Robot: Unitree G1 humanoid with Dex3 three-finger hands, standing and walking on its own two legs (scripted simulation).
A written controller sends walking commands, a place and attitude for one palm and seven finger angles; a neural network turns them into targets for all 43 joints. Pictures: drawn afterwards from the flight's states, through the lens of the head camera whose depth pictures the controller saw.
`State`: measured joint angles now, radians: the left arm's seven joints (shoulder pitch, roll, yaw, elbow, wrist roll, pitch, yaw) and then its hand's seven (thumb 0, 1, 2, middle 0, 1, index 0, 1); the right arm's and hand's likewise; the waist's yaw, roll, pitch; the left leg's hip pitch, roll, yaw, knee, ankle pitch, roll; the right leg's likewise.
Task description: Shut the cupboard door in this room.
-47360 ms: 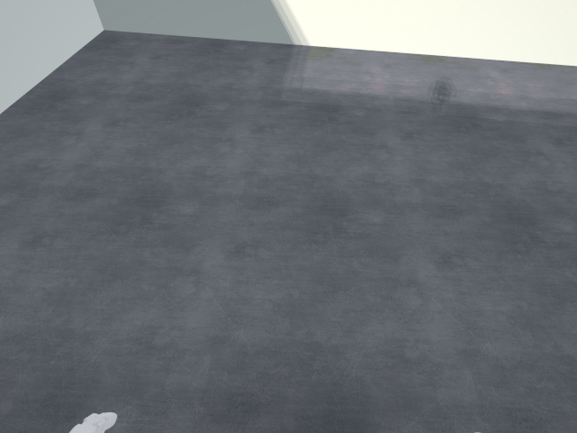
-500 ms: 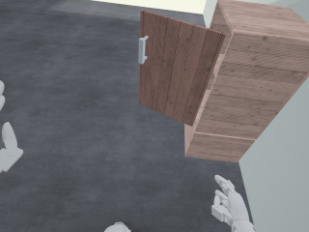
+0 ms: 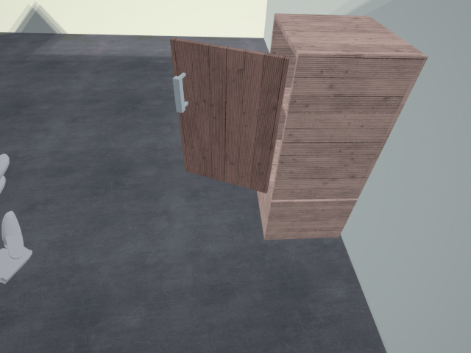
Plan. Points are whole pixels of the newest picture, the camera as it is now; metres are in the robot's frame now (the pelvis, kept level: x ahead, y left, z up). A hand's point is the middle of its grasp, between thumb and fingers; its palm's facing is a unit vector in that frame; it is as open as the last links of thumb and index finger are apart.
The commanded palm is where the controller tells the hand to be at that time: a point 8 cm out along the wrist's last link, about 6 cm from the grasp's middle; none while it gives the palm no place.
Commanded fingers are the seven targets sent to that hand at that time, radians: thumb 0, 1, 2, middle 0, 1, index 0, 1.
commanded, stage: stop stepping back and stand still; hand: left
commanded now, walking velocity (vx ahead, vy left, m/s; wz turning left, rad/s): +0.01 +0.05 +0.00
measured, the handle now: (181, 92) +0.97 +0.22 -0.01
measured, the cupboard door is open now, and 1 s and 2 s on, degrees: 67 67 67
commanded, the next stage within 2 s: let the arm hang, fingers relaxed in 0.02 s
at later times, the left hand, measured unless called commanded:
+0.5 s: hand out of the picture +0.03 +0.22 -0.17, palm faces +0.08 -0.98 -0.19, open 6.8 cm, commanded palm none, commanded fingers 0.00 0.90 0.90 -0.20 -0.30 -0.20 -0.30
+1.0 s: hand out of the picture +0.00 +0.24 -0.17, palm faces +0.02 -0.98 -0.20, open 7.4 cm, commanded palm none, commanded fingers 0.00 0.90 0.90 -0.20 -0.30 -0.20 -0.30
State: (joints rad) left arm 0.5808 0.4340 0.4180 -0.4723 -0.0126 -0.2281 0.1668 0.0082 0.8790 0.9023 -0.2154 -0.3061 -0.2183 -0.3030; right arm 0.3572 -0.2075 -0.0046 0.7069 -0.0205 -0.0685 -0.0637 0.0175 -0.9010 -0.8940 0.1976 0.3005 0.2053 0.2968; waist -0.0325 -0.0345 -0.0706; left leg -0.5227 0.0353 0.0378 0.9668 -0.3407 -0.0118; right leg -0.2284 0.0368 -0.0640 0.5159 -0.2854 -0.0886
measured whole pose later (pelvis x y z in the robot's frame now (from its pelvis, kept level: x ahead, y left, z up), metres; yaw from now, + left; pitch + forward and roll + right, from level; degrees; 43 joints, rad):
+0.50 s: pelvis +0.00 +0.03 +0.00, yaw +3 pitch -1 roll -1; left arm 0.28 0.20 0.01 0.95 0.01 0.02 0.02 -0.05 1.01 0.90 -0.21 -0.30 -0.21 -0.30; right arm 0.18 -0.16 0.03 0.96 -0.03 0.02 0.00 0.01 -0.90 -0.89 0.20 0.30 0.21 0.30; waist 0.02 -0.03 0.03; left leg -0.28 0.04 0.02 0.48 -0.18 -0.01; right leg -0.18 0.01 -0.10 0.46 -0.26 -0.03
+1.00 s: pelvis +0.01 +0.06 +0.01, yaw +1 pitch -2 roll +0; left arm 0.28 0.18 0.00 1.15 0.01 0.01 0.02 0.00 0.90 0.90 -0.20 -0.30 -0.20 -0.30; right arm 0.30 -0.15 0.00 1.14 -0.02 0.01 -0.02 0.01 -0.91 -0.89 0.20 0.30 0.20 0.30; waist -0.01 0.00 0.02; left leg -0.19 0.00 0.08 0.37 -0.15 0.03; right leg -0.13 -0.03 -0.05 0.39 -0.23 0.01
